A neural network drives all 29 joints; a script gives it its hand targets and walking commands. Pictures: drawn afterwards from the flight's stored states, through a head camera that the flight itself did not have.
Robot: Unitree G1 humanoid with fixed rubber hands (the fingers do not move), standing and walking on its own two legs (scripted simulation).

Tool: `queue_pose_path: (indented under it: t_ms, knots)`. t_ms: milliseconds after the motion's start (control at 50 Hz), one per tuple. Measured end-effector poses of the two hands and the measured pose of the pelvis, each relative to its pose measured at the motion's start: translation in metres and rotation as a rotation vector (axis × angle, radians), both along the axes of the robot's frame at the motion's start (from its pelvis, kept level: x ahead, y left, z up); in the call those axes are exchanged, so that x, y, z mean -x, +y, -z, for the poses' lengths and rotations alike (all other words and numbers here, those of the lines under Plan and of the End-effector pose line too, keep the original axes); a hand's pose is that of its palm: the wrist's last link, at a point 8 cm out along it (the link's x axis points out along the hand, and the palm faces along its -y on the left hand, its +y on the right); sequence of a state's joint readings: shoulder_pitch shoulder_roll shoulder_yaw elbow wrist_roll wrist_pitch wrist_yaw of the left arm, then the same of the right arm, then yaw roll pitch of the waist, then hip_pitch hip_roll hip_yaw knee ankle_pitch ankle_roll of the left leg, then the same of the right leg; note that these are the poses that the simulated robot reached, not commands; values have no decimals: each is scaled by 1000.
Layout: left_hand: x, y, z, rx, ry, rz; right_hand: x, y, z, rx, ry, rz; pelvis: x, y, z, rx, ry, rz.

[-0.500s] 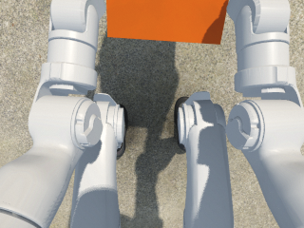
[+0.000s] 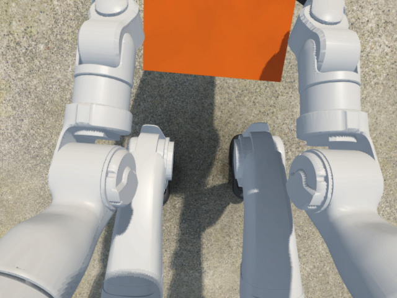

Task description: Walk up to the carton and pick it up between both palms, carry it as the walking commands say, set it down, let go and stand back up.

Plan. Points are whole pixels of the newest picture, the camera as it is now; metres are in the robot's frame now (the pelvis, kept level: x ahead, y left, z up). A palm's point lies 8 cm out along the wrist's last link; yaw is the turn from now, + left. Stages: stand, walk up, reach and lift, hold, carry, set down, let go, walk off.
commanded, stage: reach and lift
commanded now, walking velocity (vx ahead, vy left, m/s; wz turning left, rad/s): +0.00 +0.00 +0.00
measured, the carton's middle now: out of the picture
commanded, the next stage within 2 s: none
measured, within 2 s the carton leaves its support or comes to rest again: neither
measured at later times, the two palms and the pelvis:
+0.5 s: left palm out of the picture +0.52 +0.11 -0.02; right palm out of the picture +0.51 -0.17 -0.03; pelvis -0.01 -0.01 +0.05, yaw +0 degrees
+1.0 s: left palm out of the picture +0.50 +0.11 +0.05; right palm out of the picture +0.48 -0.17 +0.04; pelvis +0.00 +0.00 +0.11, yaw -1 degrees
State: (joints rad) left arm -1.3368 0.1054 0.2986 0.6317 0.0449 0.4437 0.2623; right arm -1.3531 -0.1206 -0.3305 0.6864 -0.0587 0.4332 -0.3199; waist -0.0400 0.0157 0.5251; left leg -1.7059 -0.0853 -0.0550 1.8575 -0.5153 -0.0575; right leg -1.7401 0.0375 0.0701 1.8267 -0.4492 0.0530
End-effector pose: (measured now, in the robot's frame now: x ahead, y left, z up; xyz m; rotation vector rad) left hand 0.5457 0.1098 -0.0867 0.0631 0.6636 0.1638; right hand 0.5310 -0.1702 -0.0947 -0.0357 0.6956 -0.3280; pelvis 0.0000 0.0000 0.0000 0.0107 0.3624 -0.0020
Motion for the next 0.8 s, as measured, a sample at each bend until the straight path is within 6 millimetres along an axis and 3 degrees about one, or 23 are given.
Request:
queue_pose_path:
  t_ms: [180, 320, 500, 660, 800]
  knots:
    - [-2, -8, -28, -29, -13, 46, 7, -7, -24, -5, -12, 26, 6, 4, -12, 0, -25, 7]
    - [9, -6, -40, -30, 13, 32, 16, -5, -35, -20, 12, 31, 5, -1, -26, -22, -46, 17]
    - [27, -2, -65, -29, 8, 6, 24, -2, -65, -29, 6, 18, 5, -11, -49, -28, -80, 13]
    - [25, -1, -94, -9, -15, 25, 26, 0, -100, 0, -19, 25, 7, -12, -65, -31, -114, 16]
    - [26, -4, -112, -27, -16, 29, 30, -3, -112, -8, -19, 27, 5, -7, -81, -18, -123, 18]
